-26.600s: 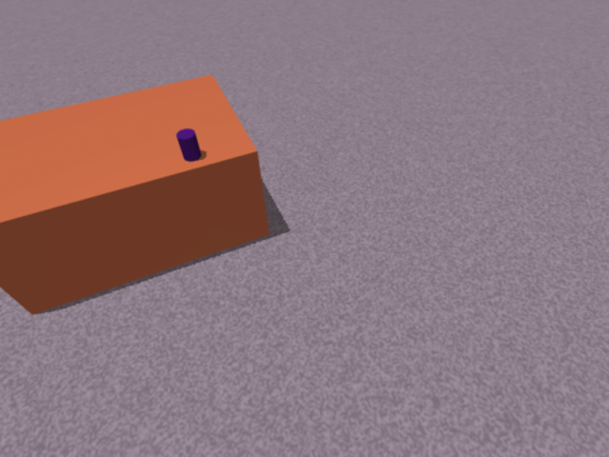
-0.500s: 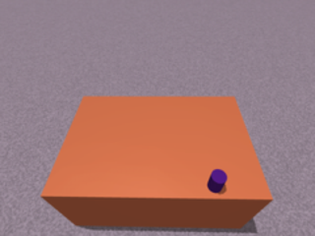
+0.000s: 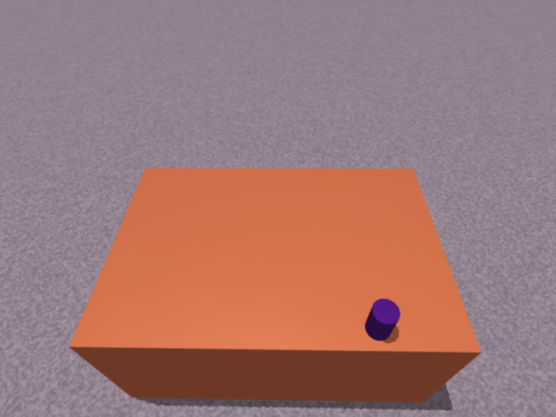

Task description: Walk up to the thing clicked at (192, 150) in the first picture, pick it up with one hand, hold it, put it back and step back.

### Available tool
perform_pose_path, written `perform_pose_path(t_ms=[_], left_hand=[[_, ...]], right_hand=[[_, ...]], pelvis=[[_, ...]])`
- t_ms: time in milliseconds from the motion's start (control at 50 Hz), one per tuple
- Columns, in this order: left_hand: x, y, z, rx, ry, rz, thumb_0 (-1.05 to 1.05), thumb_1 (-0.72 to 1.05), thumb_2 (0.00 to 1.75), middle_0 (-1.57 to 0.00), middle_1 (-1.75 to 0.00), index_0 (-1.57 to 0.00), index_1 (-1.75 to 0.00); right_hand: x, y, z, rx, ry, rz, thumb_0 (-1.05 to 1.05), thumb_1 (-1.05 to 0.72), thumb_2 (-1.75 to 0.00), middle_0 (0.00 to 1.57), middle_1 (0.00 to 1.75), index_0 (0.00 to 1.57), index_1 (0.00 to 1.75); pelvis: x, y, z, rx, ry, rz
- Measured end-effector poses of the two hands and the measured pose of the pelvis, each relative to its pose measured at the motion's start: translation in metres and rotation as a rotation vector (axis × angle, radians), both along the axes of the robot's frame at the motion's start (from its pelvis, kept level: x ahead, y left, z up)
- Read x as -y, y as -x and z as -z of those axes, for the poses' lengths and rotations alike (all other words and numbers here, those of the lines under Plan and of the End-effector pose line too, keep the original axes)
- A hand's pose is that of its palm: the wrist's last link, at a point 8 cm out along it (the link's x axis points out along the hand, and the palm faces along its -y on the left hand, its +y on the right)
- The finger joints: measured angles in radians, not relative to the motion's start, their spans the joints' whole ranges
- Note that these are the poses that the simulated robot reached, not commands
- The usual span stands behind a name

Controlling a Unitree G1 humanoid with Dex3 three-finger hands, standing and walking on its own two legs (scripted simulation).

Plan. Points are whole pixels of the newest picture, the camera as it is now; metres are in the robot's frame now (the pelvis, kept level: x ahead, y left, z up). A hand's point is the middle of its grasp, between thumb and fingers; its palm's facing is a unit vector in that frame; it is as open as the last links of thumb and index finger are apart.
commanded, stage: stand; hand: right
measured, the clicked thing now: (381, 320) +0.39 -0.22 -0.29
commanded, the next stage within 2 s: step back in 0.58 s
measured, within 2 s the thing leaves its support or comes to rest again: neither
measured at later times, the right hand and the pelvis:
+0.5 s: hand out of the picture +0.07 -0.25 -0.16, palm faces -0.04 +0.94 -0.34, open 7.4 cm; pelvis +0.00 +0.00 +0.00, yaw +0 degrees
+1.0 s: hand out of the picture -0.01 -0.23 -0.16, palm faces -0.07 +0.90 -0.43, open 7.4 cm; pelvis -0.07 +0.05 -0.03, yaw +1 degrees
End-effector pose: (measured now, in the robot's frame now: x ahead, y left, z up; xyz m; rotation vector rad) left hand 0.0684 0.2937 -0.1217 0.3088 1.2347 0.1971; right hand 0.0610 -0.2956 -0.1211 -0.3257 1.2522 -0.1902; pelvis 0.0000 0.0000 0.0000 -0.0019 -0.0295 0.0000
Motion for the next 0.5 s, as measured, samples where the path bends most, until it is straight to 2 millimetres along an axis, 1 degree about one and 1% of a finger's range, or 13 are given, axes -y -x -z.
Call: perform_pose_path(t_ms=[160, 500], left_hand=[[-0.0019, -0.0012, -0.0016, 0.002, -0.007, 0.001, 0.01, 0.91, 0.9, -0.2, -0.3, -0.2, -0.3], [-0.0021, 0.0037, -0.0001, -0.017, -0.006, -0.006, 0.01, 0.91, 0.9, -0.2, -0.3, -0.2, -0.3]], right_hand=[[-0.0014, -0.0033, 0.0007, 0.006, -0.006, 0.001, 0.01, -0.9, -0.89, 0.2, 0.3, 0.2, 0.3], [-0.0011, -0.0035, 0.0009, -0.004, -0.006, 0.002, 0.01, -0.9, -0.89, 0.2, 0.3, 0.2, 0.3]], pelvis=[[-0.0002, -0.0006, -0.0001, 0.001, -0.001, -0.001], [0.0, -0.0023, -0.0002, -0.001, 0.0, 0.0]])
